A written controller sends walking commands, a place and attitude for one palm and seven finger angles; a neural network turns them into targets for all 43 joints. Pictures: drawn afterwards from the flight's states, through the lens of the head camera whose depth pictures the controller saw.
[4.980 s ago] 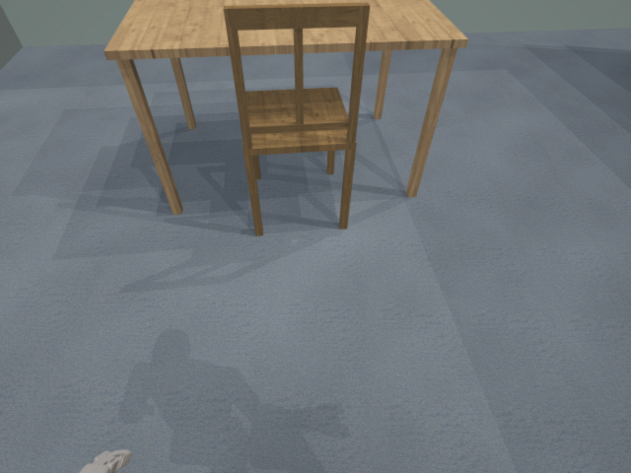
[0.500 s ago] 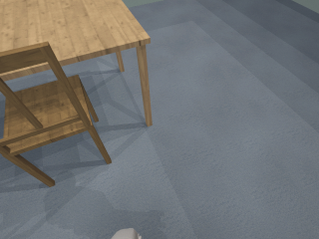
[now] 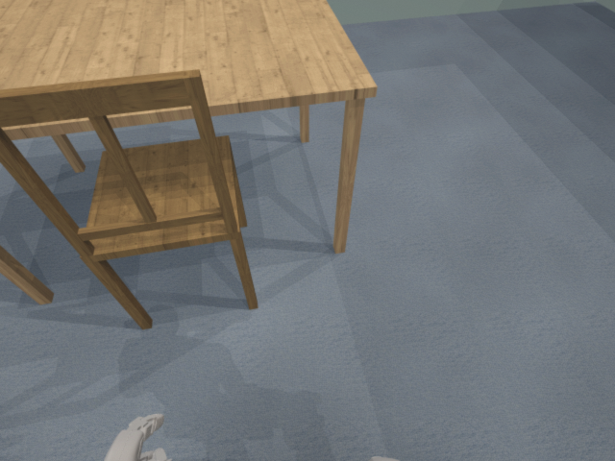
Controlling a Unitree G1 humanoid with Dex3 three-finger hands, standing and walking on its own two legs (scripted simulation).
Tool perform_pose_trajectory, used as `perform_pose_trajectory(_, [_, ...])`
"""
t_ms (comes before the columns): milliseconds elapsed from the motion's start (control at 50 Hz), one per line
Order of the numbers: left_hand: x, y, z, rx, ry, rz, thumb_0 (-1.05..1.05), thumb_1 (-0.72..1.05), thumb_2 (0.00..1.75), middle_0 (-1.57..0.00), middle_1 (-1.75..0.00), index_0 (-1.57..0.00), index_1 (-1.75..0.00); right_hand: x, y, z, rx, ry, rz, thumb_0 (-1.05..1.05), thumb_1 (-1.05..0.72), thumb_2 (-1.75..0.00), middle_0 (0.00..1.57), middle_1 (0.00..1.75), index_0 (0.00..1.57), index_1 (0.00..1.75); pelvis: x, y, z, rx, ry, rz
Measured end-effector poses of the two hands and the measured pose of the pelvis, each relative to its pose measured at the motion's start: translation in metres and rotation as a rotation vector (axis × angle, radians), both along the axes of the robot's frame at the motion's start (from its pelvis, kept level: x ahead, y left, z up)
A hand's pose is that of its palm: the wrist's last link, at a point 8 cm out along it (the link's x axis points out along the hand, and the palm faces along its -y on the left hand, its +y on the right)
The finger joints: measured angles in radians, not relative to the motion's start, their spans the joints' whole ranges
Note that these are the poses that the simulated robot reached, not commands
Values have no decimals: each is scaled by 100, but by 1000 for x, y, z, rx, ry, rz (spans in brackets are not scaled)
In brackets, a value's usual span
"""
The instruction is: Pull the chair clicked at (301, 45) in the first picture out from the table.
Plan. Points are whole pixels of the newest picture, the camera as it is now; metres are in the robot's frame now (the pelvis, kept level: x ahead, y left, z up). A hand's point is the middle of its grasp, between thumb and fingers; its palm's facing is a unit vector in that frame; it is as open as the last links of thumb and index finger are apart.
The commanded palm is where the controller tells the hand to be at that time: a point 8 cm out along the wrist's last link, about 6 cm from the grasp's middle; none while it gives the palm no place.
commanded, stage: turn to face it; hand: left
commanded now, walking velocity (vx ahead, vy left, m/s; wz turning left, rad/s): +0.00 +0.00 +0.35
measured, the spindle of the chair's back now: (127, 174) +0.65 +0.41 -0.08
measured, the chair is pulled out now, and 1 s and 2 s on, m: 0.00 0.00 0.00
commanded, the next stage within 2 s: take the last steps up to it in 0.20 s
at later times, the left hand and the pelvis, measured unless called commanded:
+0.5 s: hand out of the picture -0.05 +0.19 -0.17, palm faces +0.27 -0.94 -0.22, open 7.4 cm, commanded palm none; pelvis -0.01 -0.01 +0.00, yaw +12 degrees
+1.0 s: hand (168, 443) +0.17 +0.23 -0.18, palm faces +0.15 -0.98 -0.15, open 7.4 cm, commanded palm none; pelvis +0.12 +0.04 -0.01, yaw +10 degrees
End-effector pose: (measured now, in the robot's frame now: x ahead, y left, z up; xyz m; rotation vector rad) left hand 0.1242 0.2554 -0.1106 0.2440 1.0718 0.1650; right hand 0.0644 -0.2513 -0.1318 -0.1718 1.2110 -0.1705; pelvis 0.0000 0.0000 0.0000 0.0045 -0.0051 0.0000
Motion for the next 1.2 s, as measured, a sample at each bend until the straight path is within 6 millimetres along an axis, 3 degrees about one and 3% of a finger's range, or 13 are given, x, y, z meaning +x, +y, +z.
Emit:
perform_pose_trajectory(60, [1, -16, 3, 17, -40, 1, 0, 90, 89, -20, -30, -20, -30, -8, -12, -16, 28, 24, -3, 1, -90, -90, 20, 30, 20, 30, 0, -14, -7, 13, -1, 22])
perform_pose_trajectory(120, [-13, -29, 10, 26, -45, 11, 0, 90, 89, -20, -30, -21, -30, -13, -21, -22, 41, 53, 4, 1, -91, -90, 20, 30, 20, 30, -4, -22, -5, 14, -13, 62])
perform_pose_trajectory(340, [-103, -41, 3, -16, 76, 190, 0, 90, 89, -20, -30, -21, -30, -10, -28, -11, 26, 137, 120, 1, -91, -90, 20, 30, 19, 30, -11, -31, 7, 30, -21, 170])
perform_pose_trajectory(440, [-160, -34, -13, -60, 174, 275, 0, 90, 89, -20, -30, -21, -30, 11, -9, -2, -1, 117, 199, 1, -91, -90, 20, 30, 19, 30, -14, -19, 6, 10, -12, 200])
perform_pose_trajectory(540, [-217, -18, -36, -120, 301, 356, 0, 90, 89, -20, -30, -21, -30, 40, 26, 6, -33, 24, 269, 1, -91, -90, 20, 30, 19, 30, -11, 6, -2, -31, 0, 215])
perform_pose_trajectory(620, [-231, -7, -41, -155, 398, 355, 1, 90, 89, -20, -30, -20, -30, 40, 51, 15, -38, -11, 256, 1, -91, -90, 20, 30, 20, 30, 0, 22, 1, -30, -14, 202])
perform_pose_trajectory(700, [-205, 4, -35, -177, 379, 336, 1, 91, 89, -20, -30, -20, -30, 23, 64, 18, -36, 52, 223, 1, -92, -90, 20, 30, 20, 30, 16, 35, 9, -36, -18, 210])
perform_pose_trajectory(800, [-147, 16, -35, -176, 310, 307, 1, 91, 90, -20, -30, -20, -30, -3, 74, 12, -20, 173, 171, 1, -91, -90, 20, 30, 20, 30, 42, 44, 10, -26, -17, 203])
perform_pose_trajectory(900, [-67, 21, -37, -164, 245, 245, 1, 91, 90, -20, -30, -20, -30, -22, 77, 4, 1, 290, 98, 1, -91, -90, 20, 30, 20, 30, 75, 45, 4, -14, -15, 192])
perform_pose_trajectory(1000, [32, 19, -39, -137, 149, 168, 1, 91, 90, -20, -30, -20, -30, -25, 74, -8, 26, 409, 33, 1, -91, -90, 20, 30, 20, 30, 120, 41, -9, -12, -12, 181])
perform_pose_trajectory(1080, [96, 15, -43, -104, 44, 152, 0, 91, 89, -20, -30, -20, -30, 1, 64, -22, 45, 470, 11, 1, -91, -90, 20, 30, 20, 30, 160, 30, -23, -11, -20, 175])
perform_pose_trajectory(1140, [110, 11, -37, -103, 32, 179, 0, 91, 89, -20, -30, -20, -30, 50, 57, -24, 42, 410, 25, 1, -91, -90, 20, 30, 20, 30, 181, 27, -17, -21, -35, 181])
perform_pose_trajectory(1200, [111, 6, -32, -103, 80, 200, 0, 91, 89, -20, -30, -20, -30, 115, 54, -20, 35, 292, 63, 1, -91, -90, 20, 30, 20, 30, 201, 27, -8, -27, -31, 186])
